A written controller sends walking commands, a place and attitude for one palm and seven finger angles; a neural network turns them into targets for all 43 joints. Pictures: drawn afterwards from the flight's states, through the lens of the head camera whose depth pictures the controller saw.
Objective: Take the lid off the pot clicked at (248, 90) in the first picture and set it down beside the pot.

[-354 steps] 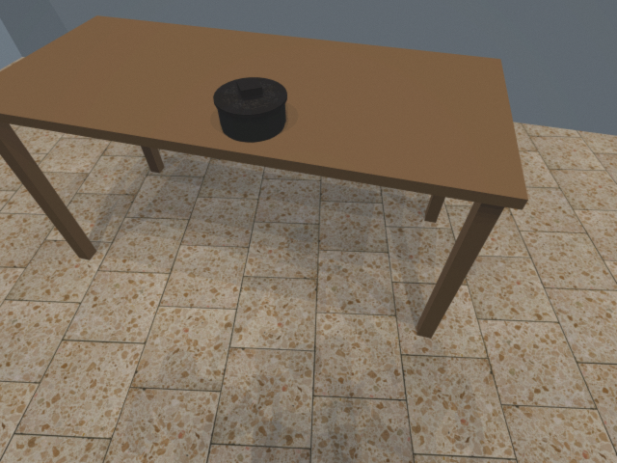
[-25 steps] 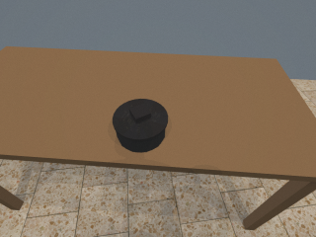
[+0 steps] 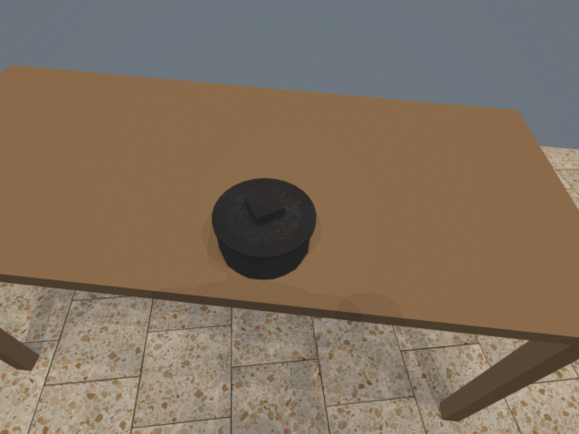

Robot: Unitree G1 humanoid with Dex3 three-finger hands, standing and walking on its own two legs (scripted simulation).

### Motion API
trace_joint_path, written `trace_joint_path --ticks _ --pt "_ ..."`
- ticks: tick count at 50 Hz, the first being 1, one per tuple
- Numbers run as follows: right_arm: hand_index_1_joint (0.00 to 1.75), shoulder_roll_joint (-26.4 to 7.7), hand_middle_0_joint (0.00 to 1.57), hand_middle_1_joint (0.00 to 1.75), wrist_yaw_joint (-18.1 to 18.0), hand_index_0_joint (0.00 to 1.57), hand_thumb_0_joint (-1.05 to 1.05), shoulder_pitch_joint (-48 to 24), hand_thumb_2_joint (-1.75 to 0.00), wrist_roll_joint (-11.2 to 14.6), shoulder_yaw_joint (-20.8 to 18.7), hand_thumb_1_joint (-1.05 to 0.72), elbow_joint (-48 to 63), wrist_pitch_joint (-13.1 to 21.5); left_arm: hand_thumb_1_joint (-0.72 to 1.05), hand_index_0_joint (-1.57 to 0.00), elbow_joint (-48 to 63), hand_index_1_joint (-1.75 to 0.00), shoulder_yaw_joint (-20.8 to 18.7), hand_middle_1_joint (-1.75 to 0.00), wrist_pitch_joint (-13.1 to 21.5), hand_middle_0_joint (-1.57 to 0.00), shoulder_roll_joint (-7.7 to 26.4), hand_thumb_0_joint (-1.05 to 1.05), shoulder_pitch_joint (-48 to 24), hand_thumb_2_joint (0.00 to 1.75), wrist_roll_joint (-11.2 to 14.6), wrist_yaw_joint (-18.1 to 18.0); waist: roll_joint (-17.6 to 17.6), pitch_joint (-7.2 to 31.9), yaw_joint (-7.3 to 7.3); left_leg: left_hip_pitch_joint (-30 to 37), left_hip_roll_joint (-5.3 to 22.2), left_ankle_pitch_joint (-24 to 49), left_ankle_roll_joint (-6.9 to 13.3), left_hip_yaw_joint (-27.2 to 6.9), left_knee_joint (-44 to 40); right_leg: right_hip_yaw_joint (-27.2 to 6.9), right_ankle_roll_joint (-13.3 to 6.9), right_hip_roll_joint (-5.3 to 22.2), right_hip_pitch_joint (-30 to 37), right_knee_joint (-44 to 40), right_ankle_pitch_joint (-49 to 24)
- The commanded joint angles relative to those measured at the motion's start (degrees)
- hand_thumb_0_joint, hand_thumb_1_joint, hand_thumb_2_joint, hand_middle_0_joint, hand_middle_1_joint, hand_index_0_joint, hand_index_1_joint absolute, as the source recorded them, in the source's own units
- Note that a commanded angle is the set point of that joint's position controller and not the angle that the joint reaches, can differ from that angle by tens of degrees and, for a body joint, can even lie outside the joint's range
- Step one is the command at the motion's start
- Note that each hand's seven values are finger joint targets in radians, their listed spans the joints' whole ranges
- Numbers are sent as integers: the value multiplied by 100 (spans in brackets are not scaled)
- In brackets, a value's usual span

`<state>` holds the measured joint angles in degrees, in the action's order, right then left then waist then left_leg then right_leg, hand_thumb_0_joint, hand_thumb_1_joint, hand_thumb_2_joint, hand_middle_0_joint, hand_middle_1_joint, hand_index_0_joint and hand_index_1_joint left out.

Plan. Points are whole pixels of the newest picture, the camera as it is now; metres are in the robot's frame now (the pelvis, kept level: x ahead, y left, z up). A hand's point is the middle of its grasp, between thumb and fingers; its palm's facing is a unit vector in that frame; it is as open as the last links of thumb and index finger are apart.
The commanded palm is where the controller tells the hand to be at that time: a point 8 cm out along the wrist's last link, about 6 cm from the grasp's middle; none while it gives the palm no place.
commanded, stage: look again from close up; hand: left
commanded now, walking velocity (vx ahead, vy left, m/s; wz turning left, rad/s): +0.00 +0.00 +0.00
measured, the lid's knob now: (264, 206) +0.45 +0.08 +0.05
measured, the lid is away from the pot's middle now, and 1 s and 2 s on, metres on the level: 0.00 0.00 0.00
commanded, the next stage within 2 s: lift the closed hand beside the body in 0.56 s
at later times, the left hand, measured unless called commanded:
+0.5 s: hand out of the picture +0.00 +0.16 -0.17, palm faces +0.01 -0.98 -0.18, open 7.4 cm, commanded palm none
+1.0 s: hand out of the picture +0.12 +0.18 -0.06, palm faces +0.20 -0.95 -0.24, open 5.2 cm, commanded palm +0.08 +0.23 -0.03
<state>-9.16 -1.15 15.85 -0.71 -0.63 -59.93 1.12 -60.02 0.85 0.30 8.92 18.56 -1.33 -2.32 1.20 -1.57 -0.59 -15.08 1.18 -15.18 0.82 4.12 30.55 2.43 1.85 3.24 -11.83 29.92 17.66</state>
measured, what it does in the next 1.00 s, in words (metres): stands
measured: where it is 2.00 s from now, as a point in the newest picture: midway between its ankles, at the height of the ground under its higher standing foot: outside the picture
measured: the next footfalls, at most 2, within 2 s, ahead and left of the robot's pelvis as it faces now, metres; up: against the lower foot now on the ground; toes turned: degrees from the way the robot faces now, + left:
none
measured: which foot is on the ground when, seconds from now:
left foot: down 0.00-1.00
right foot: down 0.00-1.00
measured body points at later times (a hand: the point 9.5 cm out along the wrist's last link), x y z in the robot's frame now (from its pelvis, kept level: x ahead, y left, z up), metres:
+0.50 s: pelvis +0.00 -0.01 +0.00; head +0.02 +0.00 +0.45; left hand +0.00 +0.21 -0.16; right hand +0.01 -0.24 -0.15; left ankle +0.01 +0.11 -0.73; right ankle -0.02 -0.14 -0.73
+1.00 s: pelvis -0.02 -0.01 +0.00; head -0.03 -0.02 +0.45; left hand +0.10 +0.23 -0.04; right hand +0.19 -0.24 -0.06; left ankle +0.01 +0.11 -0.73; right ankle -0.02 -0.14 -0.73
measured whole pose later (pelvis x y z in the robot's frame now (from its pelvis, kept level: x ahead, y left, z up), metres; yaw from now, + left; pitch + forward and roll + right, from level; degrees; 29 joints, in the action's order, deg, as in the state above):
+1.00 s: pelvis -0.02 -0.01 +0.00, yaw +1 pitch -3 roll +0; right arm -12.5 -1.8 9.0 2.1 -1.0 -37.0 11.2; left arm -11.1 -2.2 0.6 9.8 29.1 0.9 -4.6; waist -0.2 0.0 -1.1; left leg -12.4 1.2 -12.9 -0.1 3.2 28.3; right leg 3.3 0.9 3.1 -9.8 29.9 17.0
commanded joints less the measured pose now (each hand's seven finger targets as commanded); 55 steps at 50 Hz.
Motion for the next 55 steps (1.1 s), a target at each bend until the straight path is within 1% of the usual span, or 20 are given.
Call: trace_joint_path --ticks 1,11,26,32,33,34,35,36,37,38,40,42,44,46,47,49,51,52,53,55 --pt "30 -460 20 30 7 20 0 265 -90 34 -78 -90 188 86 90 -20 215 -30 -108 -30 108 -20 634 0 340 90 35 -11 -206 -27 36 289 509 1015 131 -572 -605 -353 -339 297 -258 -578 -950" --pt "30 -428 20 30 2 20 0 182 -90 37 -71 -90 84 68 90 -20 134 -30 -86 -30 122 -20 603 0 377 90 37 -11 -16 -92 24 368 515 987 110 -521 -653 -382 -335 351 -214 -719 -1060" --pt "30 -380 20 30 -5 20 0 267 -90 44 -44 -90 -103 69 90 -20 56 -30 -71 -30 126 -20 574 0 368 90 52 -10 34 -119 3 359 534 1031 94 -487 -724 -388 -343 365 -81 -797 -1173" --pt "30 -341 20 30 -7 20 0 325 -90 44 -45 -90 -166 55 90 -20 28 -30 -70 -30 116 -20 520 0 418 90 54 -17 -100 -221 0 291 516 801 82 -467 -749 -414 -347 375 -157 -855 -917" --pt "30 -650 20 30 8 20 0 -190 -90 49 -47 -90 199 71 90 -20 -187 -30 -120 -30 179 -20 703 0 528 90 -30 -204 -311 -292 -67 48 512 1298 -100 -363 278 -730 -324 576 -202 -844 -2576" --pt "30 -1275 20 30 12 20 0 -205 -90 449 -71 -90 2004 1072 90 -24 7147 -35 -30 -35 1045 -24 1477 0 -3233 90 687 -247 -1240 2447 -19 1396 -46 1370 -108 -613 -686 -185 -389 128 697 -373 -2143" --pt "30 -936 20 30 -240 20 0 -594 -90 478 67 -90 1783 1475 90 -29 6024 -40 -112 -40 552 -29 1303 0 -879 90 246 -549 -2055 2236 -132 1607 135 1584 -59 -427 -747 -104 -503 -63 287 -214 -1358" --pt "30 -985 20 30 -290 20 0 -676 -90 520 -8 -90 1454 1539 90 -33 5684 -44 -162 -44 178 -33 1203 0 -747 90 387 -790 -1397 1800 -78 1120 162 1145 -184 -457 -646 118 -382 -74 178 -323 -1141" --pt "30 -902 20 30 -272 20 0 -684 -90 591 -6 -90 1489 1560 90 -38 5187 -49 180 -49 -206 -38 420 0 375 90 381 -791 -1096 1281 -26 974 123 943 -110 -480 -857 225 -375 -95 186 -523 -1004" --pt "30 -859 20 30 -219 20 0 -740 -90 516 81 -90 1693 1637 90 -42 5216 -54 624 -54 -271 -42 -102 0 299 90 371 -692 -449 518 67 823 80 688 -56 -547 -957 327 -312 -154 27 -634 -816" --pt "30 -1009 20 30 -95 20 0 -806 -90 335 -94 -90 1802 1570 90 -51 3657 -64 671 -64 -302 -51 -416 0 1069 90 138 -536 590 -582 76 179 18 297 33 -598 -876 460 -237 -224 -620 -721 -359" --pt "30 -1067 20 30 37 20 0 -914 -90 324 -263 -90 2147 1315 90 -60 3212 -73 245 -73 -221 -60 -198 0 1892 90 107 -382 1237 -739 -134 -175 27 158 3 -507 -824 444 -247 -231 -661 -718 -131" --pt "30 -1024 20 30 57 20 0 -1192 -90 324 -313 -90 2604 1214 90 -68 4204 -83 -507 -83 20 -68 535 0 2262 90 155 -268 1052 -535 -392 -197 -50 12 -49 -347 -877 325 -261 -191 -415 -770 161" --pt "30 -998 20 30 -9 20 0 -1273 -90 311 -251 -90 3019 1229 90 -77 5641 -92 -1271 -92 321 -77 1450 0 1681 90 247 -320 265 36 -429 101 -73 35 -72 -272 -869 231 -278 -123 -71 -730 93" --pt "30 -967 20 30 -45 20 0 -1267 -90 292 -201 -90 3230 1255 90 -82 6372 -97 -1296 -97 443 -82 1516 0 1265 90 261 -337 -235 232 -372 270 -105 122 -75 -239 -870 159 -285 -121 -6 -718 -50" --pt "30 -843 20 30 -126 20 0 -1181 -90 284 -145 -90 3340 1206 90 -90 6419 -107 -1008 -107 452 -90 1108 0 1036 90 300 -356 -462 51 -202 363 -97 15 -53 -185 -817 117 -261 -152 -215 -766 -72" --pt "30 -854 20 30 -168 20 0 -1093 -90 263 -138 -90 3392 1107 90 -99 6138 -116 -814 -116 435 -99 864 0 836 90 276 -323 -207 -343 -8 241 -111 -171 -29 -178 -671 147 -219 -182 -559 -922 51" --pt "30 -872 20 30 -185 20 0 -1109 -90 255 -128 -90 3457 1086 90 -104 6239 -121 -615 -121 468 -104 696 0 707 90 273 -282 -286 -423 48 286 -139 -216 -12 -148 -621 122 -205 -197 -691 -979 109" --pt "30 -886 20 30 -196 20 0 -1069 -90 244 -123 -90 3502 1073 90 -108 6260 -126 -548 -126 493 -108 654 0 744 90 270 -246 -349 -400 61 320 -158 -306 2 -153 -597 112 -204 -190 -732 -973 198" --pt "30 -905 20 30 -244 20 0 -1025 -90 209 -124 -90 3608 1128 90 -117 6850 -136 -640 -136 584 -117 844 0 826 90 268 -243 -758 23 -46 510 -175 -197 12 -148 -600 90 -244 -178 -502 -922 119"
